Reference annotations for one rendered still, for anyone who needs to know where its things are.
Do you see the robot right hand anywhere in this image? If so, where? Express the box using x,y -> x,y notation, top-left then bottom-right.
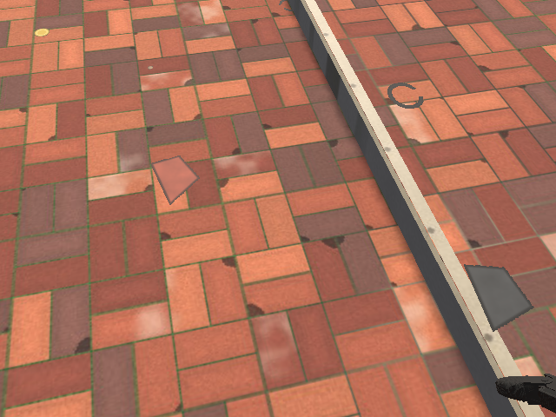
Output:
495,374 -> 556,413

